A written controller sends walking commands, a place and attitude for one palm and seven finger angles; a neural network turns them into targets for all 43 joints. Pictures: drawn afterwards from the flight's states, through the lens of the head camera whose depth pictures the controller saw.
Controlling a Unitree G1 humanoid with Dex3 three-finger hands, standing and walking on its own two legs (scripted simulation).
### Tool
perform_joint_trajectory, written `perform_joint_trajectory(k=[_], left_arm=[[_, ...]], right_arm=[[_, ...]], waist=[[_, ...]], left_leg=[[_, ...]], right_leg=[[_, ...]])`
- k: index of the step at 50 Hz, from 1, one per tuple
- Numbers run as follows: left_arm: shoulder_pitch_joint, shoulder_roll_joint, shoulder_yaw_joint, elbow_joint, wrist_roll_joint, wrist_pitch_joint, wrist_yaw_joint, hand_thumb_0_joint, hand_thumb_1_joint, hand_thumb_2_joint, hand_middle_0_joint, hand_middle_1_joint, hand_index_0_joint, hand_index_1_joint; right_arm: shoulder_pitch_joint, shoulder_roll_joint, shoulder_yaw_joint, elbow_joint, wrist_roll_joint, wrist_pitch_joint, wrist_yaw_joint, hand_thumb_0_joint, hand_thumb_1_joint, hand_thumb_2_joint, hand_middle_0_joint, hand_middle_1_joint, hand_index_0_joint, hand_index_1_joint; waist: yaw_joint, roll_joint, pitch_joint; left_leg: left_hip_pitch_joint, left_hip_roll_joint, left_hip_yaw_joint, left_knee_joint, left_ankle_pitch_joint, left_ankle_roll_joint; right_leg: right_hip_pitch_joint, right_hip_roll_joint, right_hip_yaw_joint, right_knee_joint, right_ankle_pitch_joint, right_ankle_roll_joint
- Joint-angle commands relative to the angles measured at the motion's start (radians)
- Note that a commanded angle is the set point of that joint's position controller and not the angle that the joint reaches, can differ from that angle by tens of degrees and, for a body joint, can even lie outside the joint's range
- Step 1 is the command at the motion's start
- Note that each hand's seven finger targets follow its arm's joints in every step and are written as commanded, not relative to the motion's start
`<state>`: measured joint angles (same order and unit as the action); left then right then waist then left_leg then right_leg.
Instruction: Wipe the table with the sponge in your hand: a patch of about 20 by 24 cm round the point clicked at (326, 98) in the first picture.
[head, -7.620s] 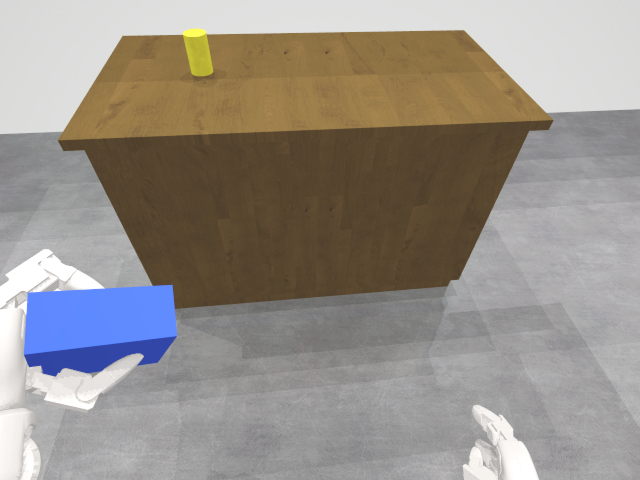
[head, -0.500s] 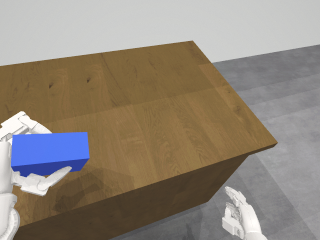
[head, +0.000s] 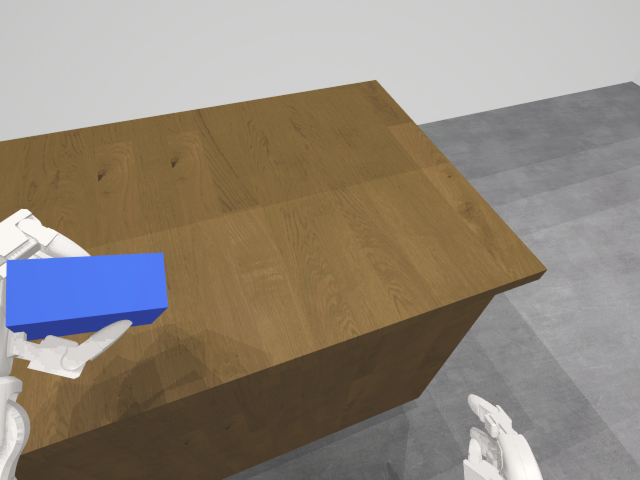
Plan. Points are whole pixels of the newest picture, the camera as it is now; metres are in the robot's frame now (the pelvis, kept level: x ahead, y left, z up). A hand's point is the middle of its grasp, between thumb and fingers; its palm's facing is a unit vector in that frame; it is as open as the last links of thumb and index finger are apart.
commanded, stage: come to a stop and stand still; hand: left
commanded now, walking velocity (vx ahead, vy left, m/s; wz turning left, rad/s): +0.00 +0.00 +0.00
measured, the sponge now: (113, 295) +0.24 +0.22 +0.16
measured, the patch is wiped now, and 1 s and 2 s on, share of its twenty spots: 0.00 0.00 0.00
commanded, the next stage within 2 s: look again from close up in 0.62 s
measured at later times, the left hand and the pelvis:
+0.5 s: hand (70, 292) +0.24 +0.25 +0.17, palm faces +0.36 -0.86 -0.38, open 9.3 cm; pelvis +0.02 +0.01 +0.00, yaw +1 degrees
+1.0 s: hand (60, 299) +0.24 +0.27 +0.16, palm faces +0.38 -0.84 -0.39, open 9.3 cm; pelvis +0.02 +0.01 +0.00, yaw +1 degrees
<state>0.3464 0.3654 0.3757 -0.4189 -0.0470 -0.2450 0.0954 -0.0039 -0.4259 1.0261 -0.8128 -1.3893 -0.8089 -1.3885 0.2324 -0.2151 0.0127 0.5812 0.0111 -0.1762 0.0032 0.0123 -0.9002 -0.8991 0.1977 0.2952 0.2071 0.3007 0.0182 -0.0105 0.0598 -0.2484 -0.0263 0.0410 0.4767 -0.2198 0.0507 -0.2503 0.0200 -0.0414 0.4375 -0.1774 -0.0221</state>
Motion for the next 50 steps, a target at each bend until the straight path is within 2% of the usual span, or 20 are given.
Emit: perform_joint_trajectory(k=[1,3,4,5,9,12,15,18,19,20,24,25,27,30,34,35,44,45,49,50], left_arm=[[0.069,0.197,0.111,-0.200,-0.013,-0.077,0.016,0.000,0.100,1.300,-1.200,-1.600,-1.200,-1.600],[0.031,0.221,0.149,-0.161,-0.021,-0.080,0.017,0.000,0.100,1.300,-1.200,-1.600,-1.200,-1.600],[0.005,0.255,0.183,-0.171,-0.024,-0.078,0.022,0.000,0.100,1.300,-1.200,-1.600,-1.200,-1.600],[-0.017,0.221,0.153,-0.152,-0.027,-0.083,0.017,0.000,0.100,1.300,-1.200,-1.600,-1.200,-1.600],[-0.114,0.198,0.107,-0.216,-0.014,-0.095,0.010,0.000,0.100,1.300,-1.200,-1.600,-1.200,-1.600],[-0.116,0.150,0.039,-0.262,-0.004,-0.096,0.010,0.000,0.100,1.300,-1.200,-1.600,-1.200,-1.600],[-0.080,0.128,0.016,-0.273,0.002,-0.082,0.017,0.000,0.100,1.300,-1.200,-1.600,-1.200,-1.600],[-0.025,0.157,0.059,-0.266,0.002,-0.070,0.021,0.000,0.100,1.300,-1.200,-1.600,-1.200,-1.600],[-0.001,0.185,0.099,-0.251,0.002,-0.061,0.027,0.000,0.100,1.300,-1.200,-1.600,-1.200,-1.600],[0.009,0.156,0.079,-0.226,-0.004,-0.061,0.021,0.000,0.100,1.300,-1.200,-1.600,-1.200,-1.600],[0.044,0.187,0.129,-0.216,-0.012,-0.046,0.021,0.000,0.100,1.300,-1.200,-1.600,-1.200,-1.600],[0.047,0.154,0.097,-0.200,-0.018,-0.044,0.012,0.000,0.100,1.300,-1.200,-1.600,-1.200,-1.600],[0.024,0.164,0.093,-0.241,-0.017,-0.043,0.009,0.000,0.100,1.300,-1.200,-1.600,-1.200,-1.600],[0.011,0.140,0.055,-0.252,-0.015,-0.038,0.009,0.000,0.100,1.300,-1.200,-1.600,-1.200,-1.600],[-0.027,0.171,0.072,-0.321,-0.001,-0.033,0.024,0.000,0.100,1.300,-1.200,-1.600,-1.200,-1.600],[-0.021,0.150,0.052,-0.297,-0.004,-0.035,0.021,0.000,0.100,1.300,-1.200,-1.600,-1.200,-1.600],[0.022,0.174,0.095,-0.257,0.000,-0.026,0.031,0.000,0.100,1.300,-1.200,-1.600,-1.200,-1.600],[0.031,0.137,0.064,-0.228,-0.006,-0.027,0.025,0.000,0.100,1.300,-1.200,-1.600,-1.200,-1.600],[0.033,0.168,0.086,-0.262,-0.001,-0.025,0.029,0.000,0.100,1.300,-1.200,-1.600,-1.200,-1.600],[0.039,0.139,0.057,-0.241,-0.006,-0.026,0.023,0.000,0.100,1.300,-1.200,-1.600,-1.200,-1.600]], right_arm=[[-0.104,-0.112,-0.045,-0.161,0.007,-0.054,-0.014,0.000,-0.900,-0.900,0.200,0.300,0.200,0.300],[-0.102,-0.111,-0.046,-0.161,0.008,-0.050,-0.032,0.000,-0.900,-0.900,0.200,0.300,0.200,0.300],[-0.127,-0.110,-0.040,-0.155,0.010,-0.044,-0.040,0.000,-0.900,-0.900,0.200,0.300,0.200,0.300],[-0.114,-0.111,-0.038,-0.154,0.007,-0.042,-0.047,0.000,-0.900,-0.900,0.200,0.300,0.200,0.300],[-0.131,-0.100,-0.028,-0.148,0.010,-0.065,-0.050,0.000,-0.900,-0.900,0.200,0.300,0.200,0.300],[-0.102,-0.110,-0.035,-0.138,0.003,-0.086,-0.041,0.000,-0.900,-0.900,0.200,0.300,0.200,0.300],[-0.103,-0.113,-0.033,-0.128,-0.002,-0.088,-0.031,0.000,-0.900,-0.900,0.200,0.300,0.200,0.300],[-0.099,-0.117,-0.043,-0.137,-0.002,-0.074,-0.028,0.000,-0.900,-0.900,0.200,0.300,0.200,0.300],[-0.119,-0.113,-0.039,-0.135,0.002,-0.065,-0.029,0.000,-0.900,-0.900,0.200,0.300,0.200,0.300],[-0.107,-0.114,-0.037,-0.136,-0.005,-0.050,-0.030,0.000,-0.900,-0.900,0.200,0.300,0.200,0.300],[-0.128,-0.101,-0.036,-0.158,0.005,-0.023,-0.039,0.000,-0.900,-0.900,0.200,0.300,0.200,0.300],[-0.113,-0.106,-0.035,-0.157,-0.003,-0.012,-0.040,0.000,-0.900,-0.900,0.200,0.300,0.200,0.300],[-0.111,-0.113,-0.041,-0.167,0.002,-0.013,-0.040,0.000,-0.900,-0.900,0.200,0.300,0.200,0.300],[-0.119,-0.112,-0.031,-0.166,-0.002,-0.009,-0.042,0.000,-0.900,-0.900,0.200,0.300,0.200,0.300],[-0.135,-0.112,-0.034,-0.169,0.003,-0.017,-0.044,0.000,-0.900,-0.900,0.200,0.300,0.200,0.300],[-0.123,-0.115,-0.033,-0.163,-0.004,-0.011,-0.045,0.000,-0.900,-0.900,0.200,0.300,0.200,0.300],[-0.127,-0.110,-0.039,-0.167,0.004,-0.006,-0.050,0.000,-0.900,-0.900,0.200,0.300,0.200,0.300],[-0.112,-0.114,-0.035,-0.163,-0.002,0.002,-0.048,0.000,-0.900,-0.900,0.200,0.300,0.200,0.300],[-0.128,-0.114,-0.040,-0.169,0.006,-0.006,-0.049,0.000,-0.900,-0.900,0.200,0.300,0.200,0.300],[-0.117,-0.117,-0.036,-0.165,-0.002,0.001,-0.049,0.000,-0.900,-0.900,0.200,0.300,0.200,0.300]], waist=[[0.024,-0.068,-0.127],[0.013,-0.118,-0.090],[0.011,-0.078,-0.075],[0.003,-0.051,-0.083],[0.007,0.121,-0.113],[0.012,0.138,-0.163],[0.012,0.105,-0.192],[0.013,0.063,-0.198],[0.014,0.067,-0.191],[0.010,0.059,-0.186],[0.010,0.049,-0.179],[0.005,0.043,-0.176],[0.004,0.058,-0.181],[0.005,0.076,-0.179],[0.006,0.109,-0.195],[0.006,0.101,-0.186],[0.007,0.082,-0.149],[0.005,0.072,-0.146],[0.005,0.065,-0.162],[0.003,0.063,-0.161]], left_leg=[[-0.093,0.091,-0.136,-0.131,-0.122,-0.019],[-0.059,0.081,-0.142,-0.116,-0.111,-0.023],[-0.032,0.084,-0.137,-0.122,-0.107,-0.024],[-0.047,0.089,-0.149,-0.137,-0.127,-0.018],[-0.014,0.090,-0.131,-0.147,-0.094,-0.013],[0.010,0.089,-0.130,-0.131,0.011,-0.018],[0.038,0.088,-0.128,-0.119,0.131,-0.032],[0.045,0.098,-0.136,-0.101,0.240,-0.048],[0.054,0.093,-0.128,-0.107,0.253,-0.059],[0.033,0.098,-0.133,-0.116,0.256,-0.058],[0.046,0.103,-0.127,-0.117,0.274,-0.069],[0.036,0.104,-0.123,-0.119,0.271,-0.062],[0.047,0.110,-0.128,-0.116,0.290,-0.068],[0.048,0.109,-0.122,-0.131,0.259,-0.064],[0.064,0.102,-0.123,-0.125,0.237,-0.068],[0.045,0.104,-0.126,-0.134,0.216,-0.061],[0.015,0.111,-0.129,-0.155,0.109,-0.060],[0.002,0.108,-0.133,-0.164,0.096,-0.055],[0.023,0.107,-0.130,-0.152,0.123,-0.058],[0.014,0.105,-0.133,-0.159,0.112,-0.052]], right_leg=[[0.118,-0.089,0.112,-0.098,-0.130,0.004],[0.042,-0.102,0.134,-0.146,-0.200,0.000],[0.006,-0.095,0.129,-0.152,-0.205,0.001],[0.023,-0.095,0.113,-0.141,-0.212,0.004],[0.074,-0.084,0.117,-0.109,-0.094,0.001],[0.141,-0.084,0.107,-0.077,0.030,0.000],[0.162,-0.076,0.082,-0.063,0.117,0.004],[0.182,-0.081,0.082,-0.046,0.193,0.000],[0.167,-0.073,0.078,-0.044,0.188,0.001],[0.174,-0.073,0.061,-0.048,0.184,0.003],[0.175,-0.076,0.062,-0.053,0.207,0.004],[0.177,-0.076,0.054,-0.063,0.210,0.007],[0.184,-0.078,0.062,-0.056,0.221,0.004],[0.175,-0.072,0.047,-0.064,0.189,0.010],[0.185,-0.075,0.066,-0.056,0.196,0.005],[0.189,-0.075,0.054,-0.066,0.179,0.007],[0.177,-0.083,0.064,-0.082,0.116,0.006],[0.180,-0.079,0.054,-0.090,0.103,0.007],[0.182,-0.082,0.062,-0.083,0.130,0.006],[0.183,-0.079,0.054,-0.091,0.115,0.008]])
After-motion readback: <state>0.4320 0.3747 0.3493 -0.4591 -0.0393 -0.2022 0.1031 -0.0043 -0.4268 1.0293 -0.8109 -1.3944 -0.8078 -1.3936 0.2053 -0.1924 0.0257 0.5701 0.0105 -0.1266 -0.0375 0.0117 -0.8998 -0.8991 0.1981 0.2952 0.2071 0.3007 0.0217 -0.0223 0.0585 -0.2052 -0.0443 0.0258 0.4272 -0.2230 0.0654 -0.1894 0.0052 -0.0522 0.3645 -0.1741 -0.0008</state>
